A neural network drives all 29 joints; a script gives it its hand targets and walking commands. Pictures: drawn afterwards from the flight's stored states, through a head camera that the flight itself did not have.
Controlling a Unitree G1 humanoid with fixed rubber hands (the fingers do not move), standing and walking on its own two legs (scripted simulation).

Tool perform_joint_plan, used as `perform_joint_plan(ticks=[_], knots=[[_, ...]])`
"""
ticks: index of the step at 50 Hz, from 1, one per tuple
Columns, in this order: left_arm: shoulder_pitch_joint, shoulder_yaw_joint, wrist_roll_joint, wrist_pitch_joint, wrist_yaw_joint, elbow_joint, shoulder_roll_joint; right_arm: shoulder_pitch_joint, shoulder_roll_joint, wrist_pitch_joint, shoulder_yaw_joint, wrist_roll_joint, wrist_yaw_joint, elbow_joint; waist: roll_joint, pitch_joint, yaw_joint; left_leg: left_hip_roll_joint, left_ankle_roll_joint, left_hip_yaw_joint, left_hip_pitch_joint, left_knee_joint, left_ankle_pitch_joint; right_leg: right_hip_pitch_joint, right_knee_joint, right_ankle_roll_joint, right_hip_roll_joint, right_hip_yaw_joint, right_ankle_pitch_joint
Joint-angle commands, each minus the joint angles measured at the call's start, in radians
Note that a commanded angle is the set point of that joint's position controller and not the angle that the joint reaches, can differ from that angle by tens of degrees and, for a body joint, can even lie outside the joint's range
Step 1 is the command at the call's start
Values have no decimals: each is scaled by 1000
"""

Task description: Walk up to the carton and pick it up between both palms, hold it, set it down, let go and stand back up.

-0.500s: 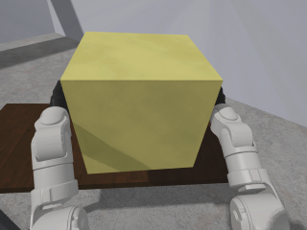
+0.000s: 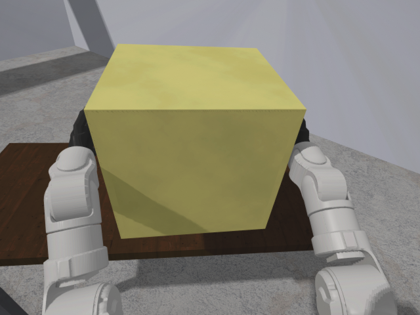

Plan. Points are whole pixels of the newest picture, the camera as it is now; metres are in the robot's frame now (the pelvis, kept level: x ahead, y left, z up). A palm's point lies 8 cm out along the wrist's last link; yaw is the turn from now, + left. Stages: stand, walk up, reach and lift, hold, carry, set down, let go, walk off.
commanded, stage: hold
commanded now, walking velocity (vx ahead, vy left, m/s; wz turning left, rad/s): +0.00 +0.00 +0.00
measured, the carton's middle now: (192, 137) +0.41 +0.01 +0.18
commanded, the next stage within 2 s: none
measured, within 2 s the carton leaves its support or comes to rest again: neither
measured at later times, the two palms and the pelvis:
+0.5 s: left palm (85, 149) +0.35 +0.19 +0.21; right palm (297, 144) +0.35 -0.19 +0.21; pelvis +0.00 +0.00 +0.00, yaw +0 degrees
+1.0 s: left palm (84, 148) +0.35 +0.19 +0.21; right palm (297, 144) +0.35 -0.18 +0.21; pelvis -0.01 +0.00 +0.00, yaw +0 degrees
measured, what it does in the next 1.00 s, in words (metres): stands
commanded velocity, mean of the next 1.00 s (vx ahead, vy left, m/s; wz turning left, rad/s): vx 0.00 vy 0.00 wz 0.00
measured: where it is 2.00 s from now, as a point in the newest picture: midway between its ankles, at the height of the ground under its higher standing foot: outside the picture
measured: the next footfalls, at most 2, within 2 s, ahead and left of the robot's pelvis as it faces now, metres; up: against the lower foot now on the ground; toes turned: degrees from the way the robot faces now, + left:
none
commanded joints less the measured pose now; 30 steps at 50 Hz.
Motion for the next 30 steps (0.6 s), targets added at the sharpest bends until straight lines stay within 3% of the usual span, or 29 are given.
perform_joint_plan(ticks=[1, 3, 5, 6, 8, 9, 10, 11, 12, 13, 14, 15, 16, 17, 19, 20, 21, 22, 23, 25, 27, 28, 29, 30], knots=[[-597, -429, -167, -53, -167, -116, -392, -679, 429, -49, 350, 118, 157, -293, 56, -340, 17, -65, -18, 38, -130, -74, 235, 279, 16, -17, 61, 29, 148], [-630, -423, -174, -58, -158, -70, -402, -699, 417, -47, 333, 110, 155, -253, 59, -330, 10, -66, -23, 41, -135, -83, 220, 250, 10, -17, 60, 26, 120], [-621, -439, -180, -58, -164, -110, -405, -696, 427, -56, 339, 117, 152, -302, 53, -362, -4, -64, -21, 38, -121, -69, 251, 267, 16, -15, 59, 31, 167], [-626, -439, -177, -57, -162, -131, -405, -679, 426, -51, 344, 122, 155, -271, 72, -350, 4, -65, -24, 35, -115, -70, 262, 270, 19, -16, 60, 29, 167], [-646, -434, -168, -60, -164, -100, -390, -646, 410, -43, 311, 104, 152, -209, 74, -318, -15, -69, -30, 40, -124, -77, 212, 244, 8, -20, 59, 26, 123], [-664, -441, -179, -65, -159, -140, -400, -688, 436, -57, 322, 121, 157, -261, 84, -379, 6, -63, -32, 38, -126, -77, 221, 252, 19, -24, 64, 27, 122], [-648, -445, -174, -56, -159, -104, -406, -676, 402, -49, 304, 110, 161, -214, 85, -336, -11, -58, -37, 33, -129, -81, 199, 245, 18, -28, 61, 25, 104], [-666, -443, -181, -58, -163, -105, -396, -698, 429, -53, 310, 102, 153, -259, 69, -357, -13, -71, -24, 44, -131, -74, 206, 257, 13, -20, 58, 24, 119], [-640, -427, -169, -59, -162, -82, -390, -682, 418, -52, 313, 104, 156, -235, 63, -341, 0, -66, -28, 42, -135, -79, 218, 261, 12, -21, 60, 25, 125], [-657, -456, -191, -67, -162, -110, -405, -709, 425, -65, 318, 108, 153, -290, 53, -373, -16, -69, -25, 41, -130, -71, 213, 258, 14, -19, 62, 25, 124], [-607, -447, -181, -57, -161, -112, -415, -707, 427, -62, 341, 128, 158, -303, 75, -367, 7, -69, -29, 41, -136, -69, 244, 277, 22, -17, 67, 21, 148], [-624, -459, -185, -64, -156, -139, -415, -678, 432, -62, 346, 122, 154, -281, 81, -375, -3, -67, -35, 39, -107, -67, 259, 273, 20, -17, 68, 20, 156], [-658, -446, -175, -64, -155, -93, -413, -684, 420, -57, 320, 112, 158, -228, 97, -327, -7, -64, -36, 36, -125, -80, 214, 234, 14, -24, 62, 21, 108], [-680, -433, -174, -60, -163, -82, -391, -689, 431, -53, 317, 96, 158, -207, 68, -317, -9, -65, -25, 38, -143, -86, 167, 236, 10, -23, 58, 24, 79], [-671, -425, -166, -64, -168, -66, -394, -672, 426, -53, 295, 88, 162, -211, 75, -312, -12, -66, -17, 40, -166, -90, 128, 236, 11, -21, 53, 29, 59], [-676, -412, -162, -66, -165, -66, -388, -718, 438, -63, 311, 96, 166, -235, 61, -339, 12, -69, -9, 46, -165, -95, 129, 243, 11, -17, 53, 27, 48], [-648, -426, -178, -69, -169, -82, -398, -721, 463, -66, 327, 96, 160, -276, 38, -346, 2, -71, -6, 47, -156, -84, 169, 266, 15, -11, 51, 30, 99], [-635, -423, -177, -72, -165, -85, -397, -723, 445, -71, 333, 113, 156, -297, 47, -371, 14, -71, -8, 49, -145, -73, 214, 267, 20, -10, 61, 30, 126], [-654, -412, -184, -74, -162, -55, -388, -746, 442, -71, 329, 107, 154, -290, 30, -375, 16, -72, -7, 47, -149, -77, 190, 264, 12, -10, 58, 31, 102], [-644, -441, -181, -68, -162, -46, -409, -707, 411, -69, 296, 89, 152, -237, 85, -347, -18, -67, -28, 41, -142, -85, 186, 243, 11, -25, 60, 20, 91], [-641, -418, -177, -68, -165, -88, -397, -688, 442, -62, 334, 102, 150, -249, 47, -355, 8, -68, -18, 44, -134, -74, 204, 264, 25, -13, 61, 24, 120], [-632, -431, -181, -67, -172, -74, -395, -672, 438, -60, 321, 94, 147, -263, 49, -357, -18, -71, -17, 44, -130, -75, 205, 273, 18, -14, 54, 24, 148], [-639, -437, -184, -74, -164, -122, -404, -665, 455, -62, 345, 106, 150, -273, 59, -383, -3, -69, -22, 44, -135, -71, 250, 295, 29, -12, 60, 24, 171], [-654, -469, -198, -70, -171, -114, -400, -652, 435, -54, 321, 98, 137, -250, 72, -369, -45, -72, -32, 40, -106, -61, 245, 269, 22, -14, 56, 22, 182]])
